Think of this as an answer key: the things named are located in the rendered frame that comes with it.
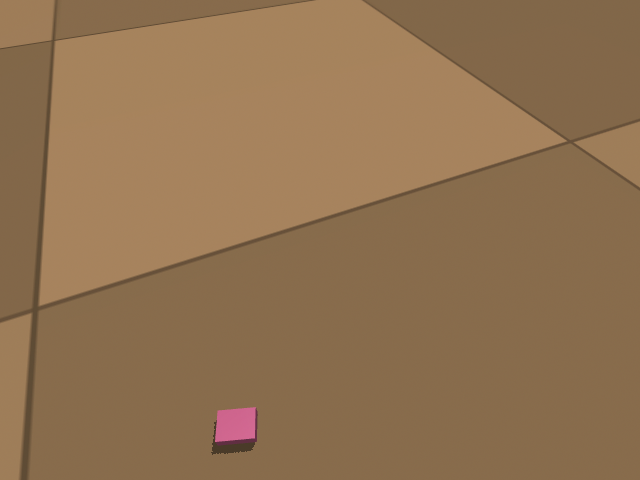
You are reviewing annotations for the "small box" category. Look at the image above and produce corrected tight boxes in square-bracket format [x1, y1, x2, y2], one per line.
[215, 407, 257, 446]

